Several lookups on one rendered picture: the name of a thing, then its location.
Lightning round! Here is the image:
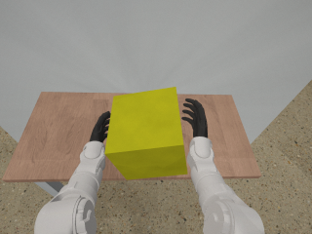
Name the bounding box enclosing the right robot hand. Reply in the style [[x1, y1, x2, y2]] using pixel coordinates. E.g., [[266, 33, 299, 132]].
[[181, 98, 208, 138]]

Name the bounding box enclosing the table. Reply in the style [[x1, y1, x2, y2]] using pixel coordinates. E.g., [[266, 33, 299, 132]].
[[2, 92, 262, 197]]

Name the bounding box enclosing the left robot hand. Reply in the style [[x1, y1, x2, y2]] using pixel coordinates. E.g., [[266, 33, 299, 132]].
[[90, 111, 111, 142]]

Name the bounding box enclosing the left robot upper arm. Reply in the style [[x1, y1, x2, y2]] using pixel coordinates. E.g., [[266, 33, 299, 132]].
[[35, 197, 98, 234]]

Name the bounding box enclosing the right robot upper arm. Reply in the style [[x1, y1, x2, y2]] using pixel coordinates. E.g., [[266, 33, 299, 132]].
[[203, 200, 265, 234]]

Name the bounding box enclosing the carton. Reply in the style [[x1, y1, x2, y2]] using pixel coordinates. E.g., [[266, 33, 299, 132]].
[[104, 87, 188, 180]]

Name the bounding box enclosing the right robot forearm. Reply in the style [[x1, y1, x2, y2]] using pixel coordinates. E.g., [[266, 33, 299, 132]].
[[186, 136, 248, 215]]

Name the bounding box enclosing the left robot forearm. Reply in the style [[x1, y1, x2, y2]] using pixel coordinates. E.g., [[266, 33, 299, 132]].
[[34, 140, 105, 234]]

